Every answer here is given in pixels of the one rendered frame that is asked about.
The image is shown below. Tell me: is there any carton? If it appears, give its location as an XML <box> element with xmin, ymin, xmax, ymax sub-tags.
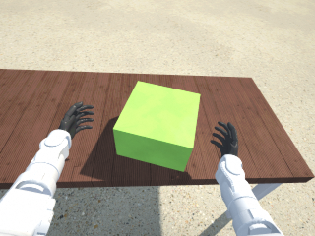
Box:
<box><xmin>113</xmin><ymin>81</ymin><xmax>201</xmax><ymax>172</ymax></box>

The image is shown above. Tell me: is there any robot right forearm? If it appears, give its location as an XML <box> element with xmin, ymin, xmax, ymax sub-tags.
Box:
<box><xmin>215</xmin><ymin>154</ymin><xmax>284</xmax><ymax>236</ymax></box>

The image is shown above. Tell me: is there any robot right hand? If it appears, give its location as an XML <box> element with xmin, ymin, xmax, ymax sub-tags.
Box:
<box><xmin>210</xmin><ymin>121</ymin><xmax>239</xmax><ymax>157</ymax></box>

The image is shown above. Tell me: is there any robot left forearm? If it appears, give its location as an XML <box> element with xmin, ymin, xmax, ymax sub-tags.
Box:
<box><xmin>0</xmin><ymin>129</ymin><xmax>72</xmax><ymax>208</ymax></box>

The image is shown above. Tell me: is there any robot left hand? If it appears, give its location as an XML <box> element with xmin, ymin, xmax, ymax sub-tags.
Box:
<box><xmin>58</xmin><ymin>101</ymin><xmax>95</xmax><ymax>140</ymax></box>

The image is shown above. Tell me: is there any robot left upper arm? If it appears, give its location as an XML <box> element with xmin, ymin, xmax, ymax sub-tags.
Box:
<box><xmin>0</xmin><ymin>188</ymin><xmax>56</xmax><ymax>236</ymax></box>

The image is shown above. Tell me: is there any table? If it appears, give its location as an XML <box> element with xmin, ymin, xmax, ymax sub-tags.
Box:
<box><xmin>0</xmin><ymin>69</ymin><xmax>315</xmax><ymax>219</ymax></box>

